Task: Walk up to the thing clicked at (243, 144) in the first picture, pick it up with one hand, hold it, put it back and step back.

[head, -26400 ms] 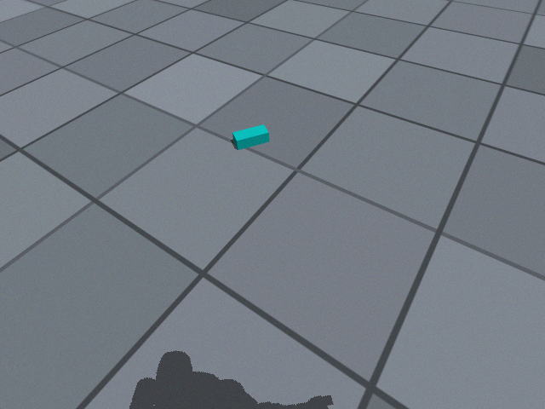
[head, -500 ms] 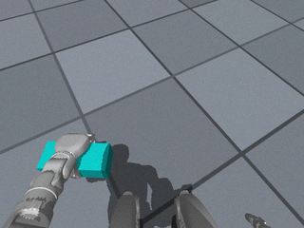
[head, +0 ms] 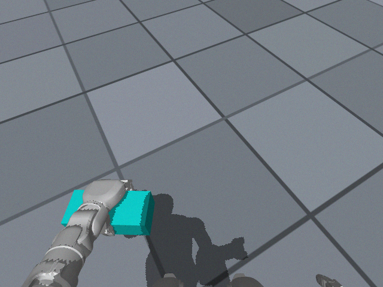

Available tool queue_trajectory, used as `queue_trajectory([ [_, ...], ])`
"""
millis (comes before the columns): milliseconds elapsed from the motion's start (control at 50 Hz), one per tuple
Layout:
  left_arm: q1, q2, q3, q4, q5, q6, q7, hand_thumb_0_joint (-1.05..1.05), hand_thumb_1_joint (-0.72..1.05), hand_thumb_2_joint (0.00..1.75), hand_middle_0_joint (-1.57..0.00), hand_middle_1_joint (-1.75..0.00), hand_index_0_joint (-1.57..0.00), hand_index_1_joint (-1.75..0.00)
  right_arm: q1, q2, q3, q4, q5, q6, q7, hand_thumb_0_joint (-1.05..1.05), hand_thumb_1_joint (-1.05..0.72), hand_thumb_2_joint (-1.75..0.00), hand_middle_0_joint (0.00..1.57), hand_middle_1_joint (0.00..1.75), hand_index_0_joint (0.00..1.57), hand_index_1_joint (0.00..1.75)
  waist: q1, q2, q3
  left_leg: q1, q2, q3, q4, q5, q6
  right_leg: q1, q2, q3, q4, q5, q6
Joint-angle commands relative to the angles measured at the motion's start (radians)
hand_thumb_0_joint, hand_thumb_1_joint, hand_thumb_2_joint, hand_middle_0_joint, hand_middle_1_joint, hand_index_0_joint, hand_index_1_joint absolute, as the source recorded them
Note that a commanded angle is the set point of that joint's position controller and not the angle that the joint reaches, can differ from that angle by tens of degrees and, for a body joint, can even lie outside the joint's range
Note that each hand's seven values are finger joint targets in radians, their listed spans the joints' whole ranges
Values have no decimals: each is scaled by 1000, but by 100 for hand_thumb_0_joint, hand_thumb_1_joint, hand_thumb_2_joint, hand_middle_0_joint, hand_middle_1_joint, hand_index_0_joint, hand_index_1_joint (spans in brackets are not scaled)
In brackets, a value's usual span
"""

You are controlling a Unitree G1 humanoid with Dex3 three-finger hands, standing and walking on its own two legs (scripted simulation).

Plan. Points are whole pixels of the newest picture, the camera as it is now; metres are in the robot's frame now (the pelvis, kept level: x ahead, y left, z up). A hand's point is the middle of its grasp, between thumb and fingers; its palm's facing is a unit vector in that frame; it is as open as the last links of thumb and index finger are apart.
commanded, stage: lift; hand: left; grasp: from above
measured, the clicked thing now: (111, 212) +0.32 +0.23 -0.12
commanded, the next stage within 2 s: hold in 0.02 s
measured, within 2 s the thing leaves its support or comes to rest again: neither
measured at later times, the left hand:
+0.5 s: hand (105, 200) +0.32 +0.22 -0.04, palm faces -0.50 -0.01 -0.87, open 11.4 cm
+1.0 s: hand (104, 209) +0.29 +0.21 -0.02, palm faces -0.50 -0.01 -0.87, open 11.4 cm
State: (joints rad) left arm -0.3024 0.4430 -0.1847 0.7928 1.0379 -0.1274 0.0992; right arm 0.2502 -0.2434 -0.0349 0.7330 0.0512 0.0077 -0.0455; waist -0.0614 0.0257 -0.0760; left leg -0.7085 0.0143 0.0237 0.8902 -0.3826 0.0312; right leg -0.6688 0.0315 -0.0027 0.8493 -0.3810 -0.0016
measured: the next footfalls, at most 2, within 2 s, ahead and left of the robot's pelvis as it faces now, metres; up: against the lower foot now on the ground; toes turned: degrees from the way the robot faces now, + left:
none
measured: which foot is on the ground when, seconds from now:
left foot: down 0.00-1.00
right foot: down 0.00-1.00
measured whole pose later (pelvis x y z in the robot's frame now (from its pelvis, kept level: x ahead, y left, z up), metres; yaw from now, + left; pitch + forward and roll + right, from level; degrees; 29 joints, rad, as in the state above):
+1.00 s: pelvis +0.01 +0.00 +0.03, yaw +0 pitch +3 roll +0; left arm -0.19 0.45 -0.20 0.62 1.01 -0.16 -0.04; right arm 0.20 -0.25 -0.03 0.70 0.06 0.08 -0.07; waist -0.02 0.04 -0.02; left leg -0.38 0.00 0.04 0.60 -0.27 0.03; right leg -0.36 0.02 0.02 0.59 -0.28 -0.01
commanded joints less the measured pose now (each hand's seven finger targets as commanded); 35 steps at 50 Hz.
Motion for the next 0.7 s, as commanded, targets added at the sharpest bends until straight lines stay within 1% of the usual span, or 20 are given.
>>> queue_trajectory([
  [0,-284,218,94,-186,-21,-8,33,0,60,112,-94,-90,-94,-91,24,-156,-52,-97,2,-23,-15,0,-90,-90,20,30,20,30,2,29,-312,309,-22,-33,-157,258,-12,138,18,19,-175,229,-19],
  [60,-301,218,89,-226,-22,-19,21,0,61,114,-95,-90,-94,-91,13,-156,-54,-106,0,-17,-14,0,-90,-90,20,30,20,30,7,55,-318,361,-18,-36,-181,290,-18,156,19,12,-190,235,-22],
  [100,-299,233,101,-249,-17,-24,20,0,62,115,-96,-90,-95,-91,11,-159,-56,-109,0,-13,-14,0,-90,-90,20,30,20,30,18,58,-334,391,-19,-34,-188,329,-17,171,19,13,-199,266,-22],
  [140,-317,229,96,-261,-14,-28,17,0,59,110,-91,-91,-92,-90,8,-159,-56,-106,1,-10,-14,0,-89,-89,20,30,20,30,8,59,-329,400,-20,-33,-198,348,-18,192,20,15,-205,286,-21],
  [160,-293,239,105,-252,-8,-28,15,0,59,110,-92,-90,-92,-90,6,-159,-57,-104,1,-9,-15,0,-89,-90,20,30,20,30,17,56,-320,405,-21,-31,-198,369,-16,194,20,17,-211,308,-19],
  [180,-296,235,96,-258,-5,-29,11,0,60,110,-93,-89,-93,-89,6,-160,-57,-106,1,-7,-14,0,-90,-90,20,30,20,30,14,49,-328,418,-22,-27,-196,386,-13,205,19,20,-218,326,-17],
  [200,-301,232,98,-264,-7,-29,9,0,59,110,-92,-89,-93,-89,8,-160,-58,-105,1,-6,-14,0,-89,-90,20,30,20,30,9,44,-330,419,-21,-27,-197,399,-12,209,19,22,-220,340,-16],
  [220,-319,238,103,-291,-13,-32,8,0,60,111,-93,-88,-93,-88,2,-163,-60,-108,3,-5,-13,0,-89,-90,20,30,20,30,18,55,-334,438,-23,-26,-212,401,-16,226,18,21,-224,340,-18],
  [280,-285,229,102,-272,-17,-24,2,0,59,111,-92,-89,-92,-89,-13,-164,-60,-113,4,-1,-12,0,-89,-90,20,30,20,30,21,52,-290,442,-21,-29,-236,382,-19,228,19,17,-246,313,-20],
  [320,-266,224,97,-265,-15,-21,-8,0,60,109,-91,-89,-92,-88,-14,-163,-61,-112,4,1,-12,0,-89,-89,20,30,20,30,20,41,-297,447,-20,-30,-242,406,-18,243,21,16,-244,331,-20],
  [360,-268,238,101,-297,-19,-25,-26,0,59,111,-92,-88,-92,-88,-23,-167,-63,-123,5,4,-12,0,-89,-90,20,30,20,30,33,57,-311,480,-18,-29,-246,440,-18,251,22,15,-250,342,-21],
  [380,-246,227,96,-285,-20,-24,-33,0,58,111,-92,-88,-92,-88,-21,-166,-63,-125,5,6,-12,0,-89,-90,20,30,20,30,29,41,-301,480,-17,-29,-245,450,-15,251,23,17,-254,354,-20],
  [440,-256,225,97,-308,-24,-25,-44,0,58,110,-91,-89,-92,-88,-23,-164,-60,-130,7,11,-12,0,-89,-90,20,30,20,30,26,39,-295,468,-22,-23,-256,444,-12,280,21,23,-262,370,-19],
  [480,-248,226,99,-327,-26,-25,-52,0,61,110,-93,-88,-93,-88,-35,-162,-58,-141,9,15,-14,0,-89,-90,20,30,20,30,39,47,-283,471,-24,-18,-268,434,-11,289,19,25,-273,368,-19],
  [520,-238,225,99,-314,-27,-22,-57,0,61,112,-95,-89,-95,-89,-44,-162,-55,-145,9,18,-16,0,-89,-90,20,30,20,30,31,23,-266,471,-24,-18,-280,403,-9,293,19,27,-286,348,-17],
  [540,-262,231,103,-352,-28,-23,-59,0,62,110,-94,-88,-95,-88,-47,-161,-54,-149,10,19,-18,0,-89,-90,20,30,20,30,32,33,-271,464,-26,-17,-284,393,-9,300,18,28,-286,347,-17],
  [580,-231,235,111,-333,-24,-21,-63,0,61,110,-93,-88,-94,-88,-52,-160,-53,-150,10,22,-20,0,-89,-89,20,30,20,30,40,40,-256,469,-25,-18,-298,382,-12,304,19,26,-293,326,-22],
  [600,-256,235,108,-377,-32,-26,-66,0,62,112,-94,-88,-94,-88,-60,-161,-53,-154,10,23,-21,0,-89,-89,20,30,20,30,43,52,-265,485,-20,-22,-308,380,-16,306,21,24,-293,314,-24],
  [640,-241,239,109,-355,-24,-28,-74,0,62,112,-95,-89,-95,-89,-67,-160,-51,-154,10,26,-23,0,-89,-90,20,30,20,30,42,49,-255,488,-19,-23,-314,372,-15,305,21,24,-299,308,-24],
  [680,-258,236,109,-384,-30,-33,-73,0,61,112,-94,-90,-94,-90,-73,-157,-48,-157,10,27,-25,0,-89,-90,20,30,20,30,44,45,-261,489,-23,-21,-320,361,-13,318,19,27,-305,307,-23],
])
